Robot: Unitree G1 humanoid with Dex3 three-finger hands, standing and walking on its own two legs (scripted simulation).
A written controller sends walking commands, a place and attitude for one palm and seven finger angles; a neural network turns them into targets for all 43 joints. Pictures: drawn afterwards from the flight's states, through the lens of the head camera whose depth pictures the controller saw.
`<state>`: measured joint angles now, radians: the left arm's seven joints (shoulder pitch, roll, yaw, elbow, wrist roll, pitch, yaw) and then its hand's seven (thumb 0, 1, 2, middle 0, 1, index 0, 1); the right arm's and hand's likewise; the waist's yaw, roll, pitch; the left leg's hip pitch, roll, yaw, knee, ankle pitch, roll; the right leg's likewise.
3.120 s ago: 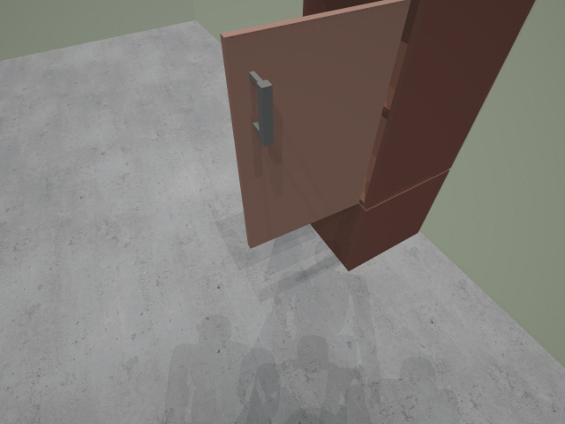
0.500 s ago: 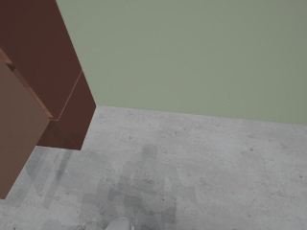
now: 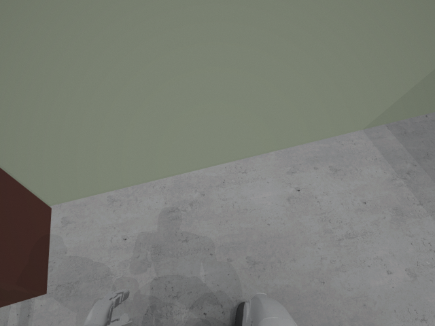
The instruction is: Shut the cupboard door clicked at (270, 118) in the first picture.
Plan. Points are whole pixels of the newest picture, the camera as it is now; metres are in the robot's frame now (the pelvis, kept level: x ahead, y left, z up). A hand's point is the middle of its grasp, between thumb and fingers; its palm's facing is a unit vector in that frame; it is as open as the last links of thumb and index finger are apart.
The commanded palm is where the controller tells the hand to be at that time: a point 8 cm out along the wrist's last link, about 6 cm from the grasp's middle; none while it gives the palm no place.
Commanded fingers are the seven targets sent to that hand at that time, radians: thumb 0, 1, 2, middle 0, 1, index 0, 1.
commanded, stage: walk to a spot facing it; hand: left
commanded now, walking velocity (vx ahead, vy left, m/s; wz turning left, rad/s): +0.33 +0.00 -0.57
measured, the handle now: out of the picture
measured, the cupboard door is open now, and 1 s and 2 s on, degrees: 87 87 87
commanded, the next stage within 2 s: turn to face it in 0.42 s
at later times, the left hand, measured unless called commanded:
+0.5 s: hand (161, 273) +0.24 +0.13 -0.16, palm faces -0.08 -0.97 -0.21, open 7.3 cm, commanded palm none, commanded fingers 0.00 0.90 0.90 -0.20 -0.30 -0.20 -0.30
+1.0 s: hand (179, 147) +0.57 +0.11 -0.15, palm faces -0.05 -0.98 -0.21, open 7.3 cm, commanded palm none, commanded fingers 0.00 0.90 0.90 -0.20 -0.30 -0.20 -0.30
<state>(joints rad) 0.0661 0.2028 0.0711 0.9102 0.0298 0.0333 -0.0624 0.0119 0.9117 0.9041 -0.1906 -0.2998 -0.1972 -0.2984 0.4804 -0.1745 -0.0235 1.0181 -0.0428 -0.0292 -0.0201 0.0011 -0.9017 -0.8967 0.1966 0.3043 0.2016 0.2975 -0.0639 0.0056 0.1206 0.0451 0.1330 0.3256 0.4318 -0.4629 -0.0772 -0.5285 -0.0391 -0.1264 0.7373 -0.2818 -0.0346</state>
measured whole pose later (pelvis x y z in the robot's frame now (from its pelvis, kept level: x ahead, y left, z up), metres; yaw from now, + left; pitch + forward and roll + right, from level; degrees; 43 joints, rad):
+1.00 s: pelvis +0.43 -0.07 +0.02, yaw -2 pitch +3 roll -2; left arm 0.08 0.21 0.07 0.94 0.02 0.02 0.02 0.01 0.92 0.90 -0.19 -0.30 -0.20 -0.30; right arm 0.38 -0.15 -0.03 1.07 -0.03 0.01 -0.02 0.00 -0.91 -0.90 0.20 0.30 0.20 0.30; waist -0.06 0.00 0.05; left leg -0.22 -0.05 -0.06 0.45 -0.28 0.07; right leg -0.51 -0.04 0.01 0.89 -0.32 0.08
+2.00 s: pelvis +0.52 -0.13 +0.01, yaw +35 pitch +2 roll -1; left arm 0.12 0.22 0.06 0.87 0.02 0.04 0.01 0.01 0.91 0.90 -0.19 -0.30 -0.20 -0.30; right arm 0.20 -0.20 -0.05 0.94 -0.03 0.04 0.01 0.00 -0.90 -0.90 0.20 0.30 0.20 0.30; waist -0.02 0.00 0.09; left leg -0.29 -0.03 -0.06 0.50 -0.23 0.02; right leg -0.45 -0.07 0.01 0.89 -0.39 0.10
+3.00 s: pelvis +0.58 -0.17 +0.01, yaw +72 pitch +1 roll +1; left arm 0.15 0.19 0.04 0.87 0.03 0.01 0.02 0.01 0.91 0.90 -0.20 -0.30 -0.20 -0.30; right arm 0.18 -0.24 -0.09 0.94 -0.02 0.08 0.02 0.00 -0.90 -0.90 0.20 0.30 0.20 0.30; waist -0.02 0.05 0.10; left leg -0.45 -0.06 -0.10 0.88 -0.46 -0.03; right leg -0.29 -0.05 -0.07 0.61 -0.34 -0.01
